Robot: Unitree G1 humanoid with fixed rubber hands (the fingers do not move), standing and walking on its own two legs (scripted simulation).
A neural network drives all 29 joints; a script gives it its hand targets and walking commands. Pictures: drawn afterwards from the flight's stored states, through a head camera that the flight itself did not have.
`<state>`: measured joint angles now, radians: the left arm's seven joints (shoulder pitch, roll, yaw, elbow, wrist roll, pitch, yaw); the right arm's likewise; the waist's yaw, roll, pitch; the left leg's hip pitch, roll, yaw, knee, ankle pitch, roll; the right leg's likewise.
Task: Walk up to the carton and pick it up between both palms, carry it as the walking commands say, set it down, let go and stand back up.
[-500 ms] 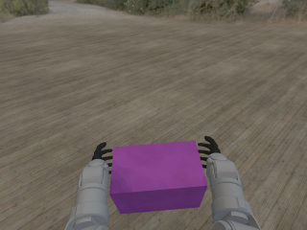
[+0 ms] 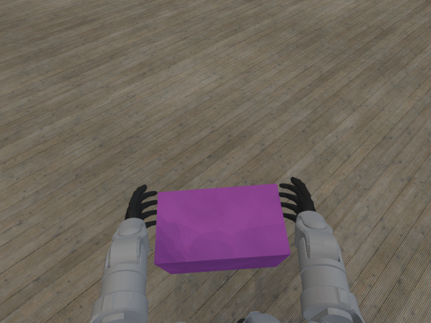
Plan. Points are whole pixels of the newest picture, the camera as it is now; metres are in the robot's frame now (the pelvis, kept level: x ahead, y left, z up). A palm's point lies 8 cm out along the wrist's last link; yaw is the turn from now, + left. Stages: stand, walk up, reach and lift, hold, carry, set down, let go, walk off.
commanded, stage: set down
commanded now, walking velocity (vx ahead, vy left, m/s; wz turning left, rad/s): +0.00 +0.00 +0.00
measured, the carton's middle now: (220, 231) +0.31 -0.01 -0.10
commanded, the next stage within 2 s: none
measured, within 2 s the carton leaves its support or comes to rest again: neither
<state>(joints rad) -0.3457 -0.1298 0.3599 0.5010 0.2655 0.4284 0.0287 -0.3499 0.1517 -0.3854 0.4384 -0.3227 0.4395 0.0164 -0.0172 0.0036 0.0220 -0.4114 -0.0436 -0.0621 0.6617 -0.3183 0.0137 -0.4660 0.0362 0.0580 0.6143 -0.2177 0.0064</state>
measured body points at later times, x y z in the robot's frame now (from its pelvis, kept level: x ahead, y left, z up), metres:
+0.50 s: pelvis +0.00 +0.00 -0.05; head +0.15 -0.01 +0.37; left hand +0.34 +0.17 -0.13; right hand +0.36 -0.17 -0.12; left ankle +0.01 +0.11 -0.72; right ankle +0.06 -0.12 -0.72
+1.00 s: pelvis -0.05 -0.01 -0.15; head +0.15 -0.02 +0.25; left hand +0.36 +0.16 -0.22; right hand +0.38 -0.17 -0.22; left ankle +0.01 +0.11 -0.72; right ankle +0.06 -0.12 -0.72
